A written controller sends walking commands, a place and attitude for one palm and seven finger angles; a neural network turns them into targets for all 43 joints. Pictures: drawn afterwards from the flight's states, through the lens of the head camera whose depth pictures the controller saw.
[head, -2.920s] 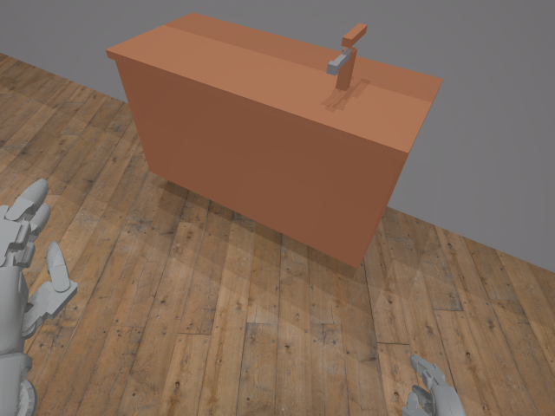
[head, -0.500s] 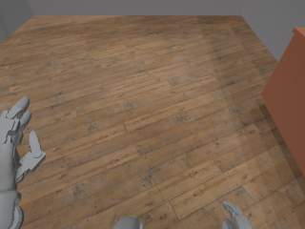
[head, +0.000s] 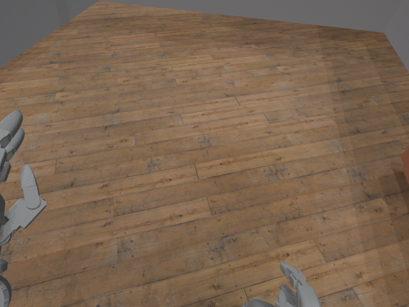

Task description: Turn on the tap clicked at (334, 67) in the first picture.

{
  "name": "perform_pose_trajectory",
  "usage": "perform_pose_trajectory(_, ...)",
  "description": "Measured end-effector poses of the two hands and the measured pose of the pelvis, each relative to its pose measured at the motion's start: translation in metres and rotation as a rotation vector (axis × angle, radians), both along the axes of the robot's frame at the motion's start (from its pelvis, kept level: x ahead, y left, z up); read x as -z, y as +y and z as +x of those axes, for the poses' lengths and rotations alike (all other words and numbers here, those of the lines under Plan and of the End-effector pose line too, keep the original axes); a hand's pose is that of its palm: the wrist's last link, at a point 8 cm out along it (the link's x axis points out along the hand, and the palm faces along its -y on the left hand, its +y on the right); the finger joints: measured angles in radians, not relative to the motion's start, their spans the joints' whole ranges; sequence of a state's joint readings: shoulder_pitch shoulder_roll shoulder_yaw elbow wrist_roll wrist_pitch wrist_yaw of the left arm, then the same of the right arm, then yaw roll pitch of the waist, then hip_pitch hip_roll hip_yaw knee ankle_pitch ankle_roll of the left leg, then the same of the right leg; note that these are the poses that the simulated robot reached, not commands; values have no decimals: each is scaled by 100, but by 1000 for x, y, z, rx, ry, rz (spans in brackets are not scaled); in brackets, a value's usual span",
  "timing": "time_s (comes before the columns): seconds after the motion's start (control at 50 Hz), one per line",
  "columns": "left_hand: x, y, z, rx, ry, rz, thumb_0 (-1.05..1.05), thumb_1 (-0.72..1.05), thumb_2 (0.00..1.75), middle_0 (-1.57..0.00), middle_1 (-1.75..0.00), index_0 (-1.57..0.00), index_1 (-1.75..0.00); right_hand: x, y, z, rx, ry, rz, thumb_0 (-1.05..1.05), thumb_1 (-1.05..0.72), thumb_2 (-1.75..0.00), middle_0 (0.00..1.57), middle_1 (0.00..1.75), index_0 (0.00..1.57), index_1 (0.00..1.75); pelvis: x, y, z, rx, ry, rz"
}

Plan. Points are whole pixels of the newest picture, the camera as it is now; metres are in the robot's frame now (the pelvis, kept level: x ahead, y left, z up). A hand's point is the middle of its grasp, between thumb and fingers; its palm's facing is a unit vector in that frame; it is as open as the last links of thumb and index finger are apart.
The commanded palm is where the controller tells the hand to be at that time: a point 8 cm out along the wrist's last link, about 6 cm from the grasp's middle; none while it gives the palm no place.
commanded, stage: walk around to get in front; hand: left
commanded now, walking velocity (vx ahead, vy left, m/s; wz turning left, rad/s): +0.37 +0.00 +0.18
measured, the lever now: out of the picture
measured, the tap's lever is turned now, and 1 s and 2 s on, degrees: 0 0 0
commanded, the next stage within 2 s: walk to a spot facing it in 1.20 s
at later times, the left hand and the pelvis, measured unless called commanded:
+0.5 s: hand (66, 135) +0.33 +0.26 +0.18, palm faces +0.53 -0.76 -0.38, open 7.4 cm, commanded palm +0.28 +0.29 +0.18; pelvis +0.15 +0.00 -0.02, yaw +5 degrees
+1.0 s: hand (117, 88) +0.49 +0.22 +0.17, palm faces +0.51 -0.73 -0.46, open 7.4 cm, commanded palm +0.42 +0.26 +0.18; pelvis +0.31 -0.04 +0.00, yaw +10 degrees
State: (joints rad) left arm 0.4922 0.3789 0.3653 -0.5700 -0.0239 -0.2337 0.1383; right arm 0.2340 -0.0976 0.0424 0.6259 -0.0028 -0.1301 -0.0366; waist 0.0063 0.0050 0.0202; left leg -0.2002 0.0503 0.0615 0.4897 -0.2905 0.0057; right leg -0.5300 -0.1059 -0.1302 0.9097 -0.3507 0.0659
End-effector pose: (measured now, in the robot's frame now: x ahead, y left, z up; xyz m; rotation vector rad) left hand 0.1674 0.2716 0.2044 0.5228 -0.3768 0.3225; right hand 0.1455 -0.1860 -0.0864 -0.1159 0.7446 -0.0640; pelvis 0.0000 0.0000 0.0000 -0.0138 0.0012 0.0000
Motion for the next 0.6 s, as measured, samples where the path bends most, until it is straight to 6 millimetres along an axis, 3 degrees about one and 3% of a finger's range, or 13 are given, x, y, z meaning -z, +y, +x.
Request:
perform_pose_trajectory(0.08,5,1,13,-89,47,31,1,88,90,-21,-30,-21,-30,18,-5,22,-43,38,19,1,-90,-90,20,30,20,30,4,-12,25,-22,-5,5)
perform_pose_trajectory(0.18,27,-7,37,-162,55,-31,1,88,90,-21,-30,-21,-30,41,-36,61,-90,80,-34,2,-90,-90,21,30,20,30,20,-26,48,-70,-27,7)
perform_pose_trajectory(0.3,24,-17,66,-122,81,-61,2,88,90,-21,-30,-21,-30,10,-76,104,-49,79,-144,2,-90,-90,20,30,20,30,5,-28,79,-99,-9,34)
perform_pose_trajectory(0.38,10,-9,84,-116,47,-21,1,88,90,-22,-30,-22,-30,-11,-86,134,-34,46,-209,2,-91,-90,20,30,20,30,0,-24,106,-109,9,46)
perform_pose_trajectory(0.48,9,16,113,-145,-49,-7,1,88,90,-22,-30,-22,-30,-13,-76,177,-16,-16,-249,2,-91,-90,20,30,19,30,14,-5,144,-96,-3,34)
perform_pose_trajectory(0.54,17,27,141,-159,-66,-29,1,88,90,-21,-30,-21,-30,-6,-55,200,-4,-33,-192,2,-91,-90,19,30,19,30,18,-1,160,-98,-14,43)
perform_pose_trajectory(0.6,21,26,168,-159,-18,-56,1,89,90,-21,-30,-21,-30,-2,-30,216,-26,-26,-102,2,-91,-90,20,30,19,30,12,-3,178,-102,-3,34)
